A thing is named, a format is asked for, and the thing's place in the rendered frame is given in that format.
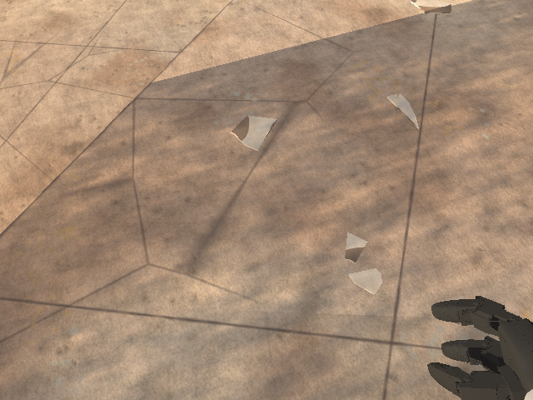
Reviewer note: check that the robot right hand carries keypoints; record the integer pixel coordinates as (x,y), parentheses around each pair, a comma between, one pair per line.
(509,361)

